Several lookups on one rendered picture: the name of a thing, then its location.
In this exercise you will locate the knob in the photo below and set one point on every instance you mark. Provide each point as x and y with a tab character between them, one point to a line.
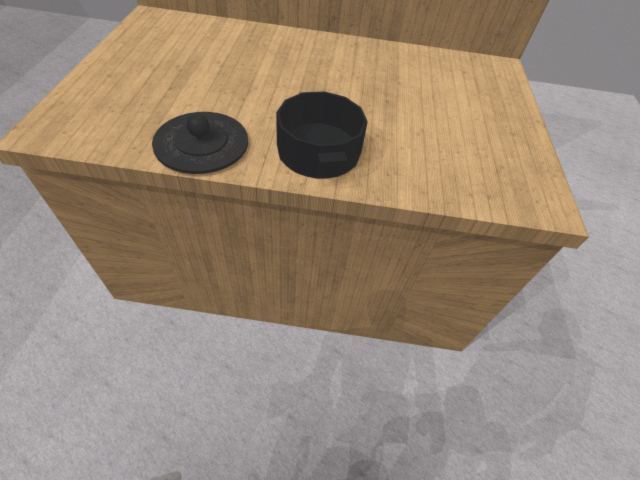
198	125

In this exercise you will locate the table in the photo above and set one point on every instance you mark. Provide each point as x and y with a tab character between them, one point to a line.
457	201

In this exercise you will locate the pot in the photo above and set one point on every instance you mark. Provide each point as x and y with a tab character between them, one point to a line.
320	134

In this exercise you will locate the lid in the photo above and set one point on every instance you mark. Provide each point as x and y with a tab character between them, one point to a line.
224	144

